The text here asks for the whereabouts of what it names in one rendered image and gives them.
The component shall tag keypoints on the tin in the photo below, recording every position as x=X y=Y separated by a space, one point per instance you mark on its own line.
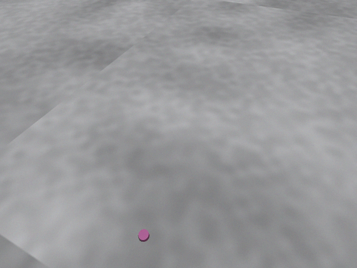
x=143 y=235

